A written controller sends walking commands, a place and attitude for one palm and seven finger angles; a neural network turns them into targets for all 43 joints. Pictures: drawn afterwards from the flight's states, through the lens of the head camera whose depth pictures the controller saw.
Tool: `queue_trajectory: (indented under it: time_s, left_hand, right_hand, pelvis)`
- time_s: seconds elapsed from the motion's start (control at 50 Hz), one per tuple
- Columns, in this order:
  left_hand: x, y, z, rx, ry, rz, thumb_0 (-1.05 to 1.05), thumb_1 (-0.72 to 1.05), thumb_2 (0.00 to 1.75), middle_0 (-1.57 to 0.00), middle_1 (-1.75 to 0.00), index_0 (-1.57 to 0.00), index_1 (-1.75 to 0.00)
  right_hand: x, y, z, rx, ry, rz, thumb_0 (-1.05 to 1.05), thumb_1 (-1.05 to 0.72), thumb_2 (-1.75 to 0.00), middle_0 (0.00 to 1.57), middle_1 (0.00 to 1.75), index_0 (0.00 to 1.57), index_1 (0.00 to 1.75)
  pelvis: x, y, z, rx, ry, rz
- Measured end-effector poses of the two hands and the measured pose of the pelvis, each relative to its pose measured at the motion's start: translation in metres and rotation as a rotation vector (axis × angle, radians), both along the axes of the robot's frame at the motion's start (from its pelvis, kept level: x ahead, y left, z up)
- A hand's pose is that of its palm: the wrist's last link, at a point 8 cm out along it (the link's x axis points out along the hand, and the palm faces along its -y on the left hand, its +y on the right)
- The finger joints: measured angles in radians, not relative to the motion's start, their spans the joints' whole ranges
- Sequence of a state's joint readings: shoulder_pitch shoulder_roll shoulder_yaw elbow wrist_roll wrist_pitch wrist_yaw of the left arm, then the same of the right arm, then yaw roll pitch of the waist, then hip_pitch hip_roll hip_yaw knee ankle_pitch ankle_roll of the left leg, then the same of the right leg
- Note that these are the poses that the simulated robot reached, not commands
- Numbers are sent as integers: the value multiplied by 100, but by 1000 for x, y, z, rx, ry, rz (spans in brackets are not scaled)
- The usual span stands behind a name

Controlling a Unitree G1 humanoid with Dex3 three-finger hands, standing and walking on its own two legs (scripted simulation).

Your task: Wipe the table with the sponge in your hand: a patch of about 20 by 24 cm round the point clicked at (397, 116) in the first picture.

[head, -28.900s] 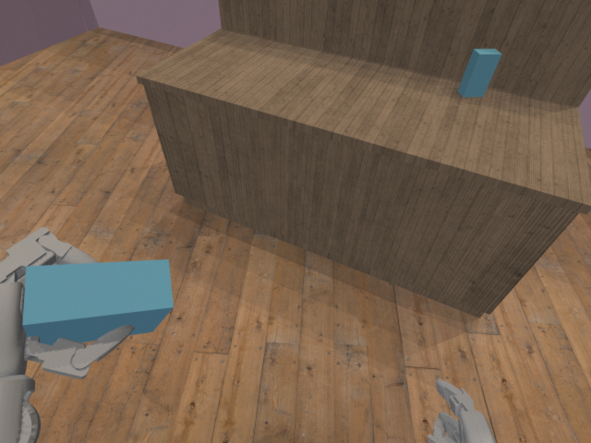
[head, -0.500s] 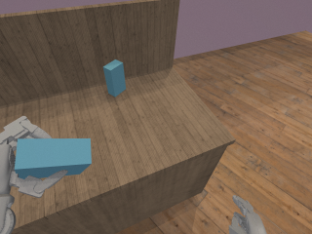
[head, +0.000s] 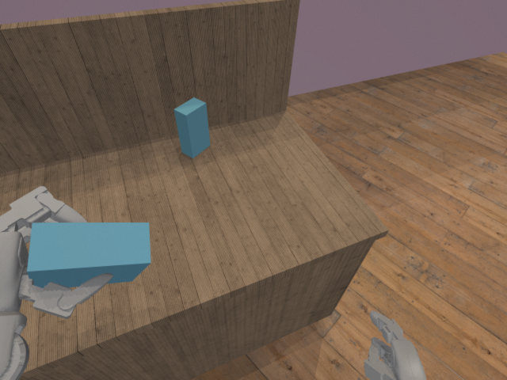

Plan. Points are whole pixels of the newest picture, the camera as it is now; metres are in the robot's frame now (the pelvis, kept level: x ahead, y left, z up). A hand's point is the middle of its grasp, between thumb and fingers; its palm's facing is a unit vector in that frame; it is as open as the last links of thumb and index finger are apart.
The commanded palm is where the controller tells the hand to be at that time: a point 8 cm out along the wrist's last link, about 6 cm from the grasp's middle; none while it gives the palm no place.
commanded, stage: come to a stop and stand still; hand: left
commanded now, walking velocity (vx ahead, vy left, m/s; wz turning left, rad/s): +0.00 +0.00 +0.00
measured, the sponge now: (107, 256) +0.23 +0.21 +0.13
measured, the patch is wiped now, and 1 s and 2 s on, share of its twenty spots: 0.00 0.00 0.00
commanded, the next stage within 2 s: look again from close up in 1.00 s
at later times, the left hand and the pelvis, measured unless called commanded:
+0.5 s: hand (66, 247) +0.22 +0.24 +0.17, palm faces +0.31 -0.87 -0.38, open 9.4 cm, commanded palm +0.16 +0.29 +0.17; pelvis -0.01 +0.01 +0.00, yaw -1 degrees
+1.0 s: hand (43, 251) +0.22 +0.28 +0.15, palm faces +0.33 -0.86 -0.38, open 9.4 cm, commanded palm +0.17 +0.31 +0.17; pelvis +0.01 +0.03 +0.00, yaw +0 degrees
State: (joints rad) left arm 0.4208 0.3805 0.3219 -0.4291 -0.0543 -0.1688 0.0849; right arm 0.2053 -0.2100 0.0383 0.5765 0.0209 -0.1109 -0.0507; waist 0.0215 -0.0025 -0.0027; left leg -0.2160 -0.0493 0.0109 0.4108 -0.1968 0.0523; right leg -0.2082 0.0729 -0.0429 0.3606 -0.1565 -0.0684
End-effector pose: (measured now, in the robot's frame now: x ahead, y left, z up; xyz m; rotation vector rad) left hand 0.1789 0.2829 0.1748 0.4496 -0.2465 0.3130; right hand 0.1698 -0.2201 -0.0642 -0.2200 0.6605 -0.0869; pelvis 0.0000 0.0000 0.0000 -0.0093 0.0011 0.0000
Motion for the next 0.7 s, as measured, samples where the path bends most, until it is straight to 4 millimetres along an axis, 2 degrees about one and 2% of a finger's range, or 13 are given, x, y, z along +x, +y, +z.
queue_trajectory:
  time_s: [0.16, 0.26, 0.32, 0.38, 0.44, 0.5, 0.54, 0.62, 0.7]
  left_hand:
    - [-6, 5, -6, -11, 26, 16, -1, -44, 104, -79, -138, -81, -138]
    - [-7, 5, -3, -10, 9, 19, -1, -44, 104, -79, -138, -81, -138]
    - [4, 23, 24, 152, -92, 20, -1, -44, 104, -80, -138, -81, -137]
    - [10, 39, 36, 115, -173, 71, -1, -44, 104, -80, -138, -81, -138]
    - [10, 26, 28, 58, -154, 30, -1, -43, 104, -79, -139, -80, -138]
    - [5, 2, 6, 18, -60, -69, -1, -43, 104, -79, -139, -80, -139]
    - [2, -4, -9, 12, 6, -111, -1, -43, 104, -79, -139, -80, -138]
    - [0, 12, -23, 22, 55, -89, -1, -44, 104, -80, -138, -81, -138]
    - [3, 32, -10, 41, -26, -17, -2, -44, 104, -80, -138, -81, -137]
  right_hand:
    - [-4, 4, -3, -5, 21, 7, 1, -90, -90, 21, 30, 20, 30]
    - [-6, 5, -4, -8, 27, 9, 1, -90, -90, 21, 30, 20, 30]
    - [-10, 7, -6, -19, 39, 65, 1, -90, -90, 21, 30, 20, 30]
    - [-14, 7, -7, 10, 27, 57, 1, -90, -90, 21, 30, 20, 30]
    - [-19, 5, -6, 42, -6, 19, 1, -90, -90, 21, 30, 20, 30]
    - [-25, 5, -8, 44, -9, -15, 1, -90, -90, 21, 30, 20, 30]
    - [-29, 5, -9, 31, 13, -28, 1, -90, -90, 21, 30, 20, 30]
    - [-32, 8, -8, -11, 59, -20, 1, -90, -90, 21, 30, 20, 30]
    - [-23, 13, -5, -45, 67, 23, 1, -90, -90, 21, 30, 20, 30]
  pelvis:
    - [-2, 3, 0, 2, -3, 4]
    - [-4, 3, 0, 4, -9, 6]
    - [-11, -1, -2, -2, -2, 20]
    - [-15, 0, -3, -5, -3, 3]
    - [-13, 7, -3, -6, -3, -18]
    - [-9, 14, -2, -6, 1, -25]
    - [-7, 15, -2, -5, 4, -24]
    - [-5, 14, -2, -6, 6, -10]
    - [-3, 16, -2, -9, 2, 5]
